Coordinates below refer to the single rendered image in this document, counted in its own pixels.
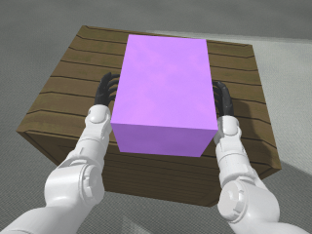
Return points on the right robot upper arm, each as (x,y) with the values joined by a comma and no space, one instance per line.
(250,209)

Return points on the left robot upper arm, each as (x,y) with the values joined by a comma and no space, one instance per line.
(70,193)

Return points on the carton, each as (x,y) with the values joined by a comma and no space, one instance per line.
(165,101)

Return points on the left robot forearm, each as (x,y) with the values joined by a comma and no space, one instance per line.
(93,142)

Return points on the pedestal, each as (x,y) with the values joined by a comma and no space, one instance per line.
(56,119)

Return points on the robot right hand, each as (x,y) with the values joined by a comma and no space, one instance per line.
(224,104)

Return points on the robot left hand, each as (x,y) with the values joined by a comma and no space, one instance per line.
(103,96)

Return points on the right robot forearm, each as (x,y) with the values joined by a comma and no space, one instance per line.
(232,159)

